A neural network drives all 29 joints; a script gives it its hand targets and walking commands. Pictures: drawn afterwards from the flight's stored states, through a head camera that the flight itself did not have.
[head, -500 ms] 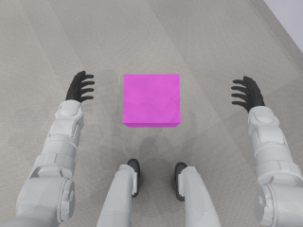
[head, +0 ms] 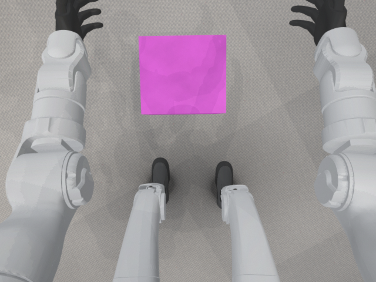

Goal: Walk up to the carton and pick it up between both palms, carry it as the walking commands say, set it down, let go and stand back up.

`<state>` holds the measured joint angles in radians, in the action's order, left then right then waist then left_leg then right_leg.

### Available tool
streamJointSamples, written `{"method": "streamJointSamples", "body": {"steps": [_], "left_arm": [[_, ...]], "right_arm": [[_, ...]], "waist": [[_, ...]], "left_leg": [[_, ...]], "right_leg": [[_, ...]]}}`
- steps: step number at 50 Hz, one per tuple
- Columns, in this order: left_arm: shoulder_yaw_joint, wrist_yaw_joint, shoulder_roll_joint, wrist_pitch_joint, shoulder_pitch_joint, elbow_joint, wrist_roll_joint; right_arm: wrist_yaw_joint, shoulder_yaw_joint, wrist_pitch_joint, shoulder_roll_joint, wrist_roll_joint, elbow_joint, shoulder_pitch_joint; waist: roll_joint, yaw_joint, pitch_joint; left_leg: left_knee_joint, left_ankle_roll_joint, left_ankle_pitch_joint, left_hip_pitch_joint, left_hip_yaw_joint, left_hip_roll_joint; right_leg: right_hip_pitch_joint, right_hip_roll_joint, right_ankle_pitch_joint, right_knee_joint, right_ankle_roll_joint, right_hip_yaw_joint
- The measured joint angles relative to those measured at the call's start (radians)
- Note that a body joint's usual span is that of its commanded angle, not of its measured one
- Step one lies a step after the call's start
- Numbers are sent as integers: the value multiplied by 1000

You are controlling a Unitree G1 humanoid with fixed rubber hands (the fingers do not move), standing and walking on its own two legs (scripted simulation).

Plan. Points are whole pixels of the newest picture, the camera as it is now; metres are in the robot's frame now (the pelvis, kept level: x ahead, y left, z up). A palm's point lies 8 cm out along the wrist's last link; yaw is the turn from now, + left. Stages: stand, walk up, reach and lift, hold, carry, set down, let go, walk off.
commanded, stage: reach and lift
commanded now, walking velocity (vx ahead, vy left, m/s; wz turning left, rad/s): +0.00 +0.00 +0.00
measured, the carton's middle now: (183, 80) +0.52 +0.03 -0.57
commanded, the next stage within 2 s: none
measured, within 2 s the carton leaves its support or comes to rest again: neither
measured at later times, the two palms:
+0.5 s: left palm (100, 56) +0.52 +0.20 -0.24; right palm (294, 46) +0.54 -0.21 -0.23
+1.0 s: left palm (123, 70) +0.52 +0.20 -0.39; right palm (268, 64) +0.53 -0.21 -0.39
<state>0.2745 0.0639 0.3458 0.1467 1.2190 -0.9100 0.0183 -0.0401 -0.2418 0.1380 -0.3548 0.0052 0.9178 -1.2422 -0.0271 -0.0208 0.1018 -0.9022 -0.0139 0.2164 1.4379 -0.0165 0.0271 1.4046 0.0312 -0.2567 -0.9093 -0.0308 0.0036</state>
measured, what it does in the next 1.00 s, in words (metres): lowers itself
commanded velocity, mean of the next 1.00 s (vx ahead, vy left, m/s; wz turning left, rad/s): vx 0.00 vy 0.00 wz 0.00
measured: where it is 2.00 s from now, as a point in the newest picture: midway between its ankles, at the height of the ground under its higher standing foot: (192, 191)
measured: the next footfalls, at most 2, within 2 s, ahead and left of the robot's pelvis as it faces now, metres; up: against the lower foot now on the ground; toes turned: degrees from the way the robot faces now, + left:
none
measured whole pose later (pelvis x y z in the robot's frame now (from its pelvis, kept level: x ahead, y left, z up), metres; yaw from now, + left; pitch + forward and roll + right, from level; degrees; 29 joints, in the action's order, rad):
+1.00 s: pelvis -0.06 -0.01 -0.23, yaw +2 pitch +35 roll +2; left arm 0.29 0.12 0.44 0.22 1.62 -1.02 0.15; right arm 0.06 -0.16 0.24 -0.48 -0.15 1.01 -1.65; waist 0.00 -0.01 0.52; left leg -1.88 -0.04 0.48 2.02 -0.03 0.01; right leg 2.00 0.02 -0.55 -1.93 -0.02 -0.04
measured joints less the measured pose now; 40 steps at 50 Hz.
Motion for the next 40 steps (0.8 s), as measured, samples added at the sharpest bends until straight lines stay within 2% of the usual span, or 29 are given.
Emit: {"method": "streamJointSamples", "body": {"steps": [11, 21, 30, 40], "left_arm": [[56, -9, -6, 4, 27, -14, -28], [74, -22, -7, 2, 72, -36, -45], [75, 13, 11, 44, 173, 1, -7], [41, 40, 83, 84, 373, 19, 92]], "right_arm": [[-7, -51, 1, -1, 0, 28, -35], [-7, -66, 10, -3, 0, 31, -73], [29, -67, 36, -30, -7, 42, -214], [75, 31, 83, -119, -122, 22, -391]], "waist": [[1, 5, -40], [25, 6, -63], [26, 6, 107], [24, 7, 419]], "left_leg": [[-17, -4, -1, 90, 0, 0], [-248, -13, 71, 314, 0, -2], [-508, -19, 147, 418, -2, -6], [-769, -23, 215, 449, -4, -11]], "right_leg": [[95, 0, -4, -24, 3, -2], [330, -1, -84, -276, 8, -14], [438, -1, -167, -547, 13, -26], [470, -4, -240, -814, 15, -40]]}}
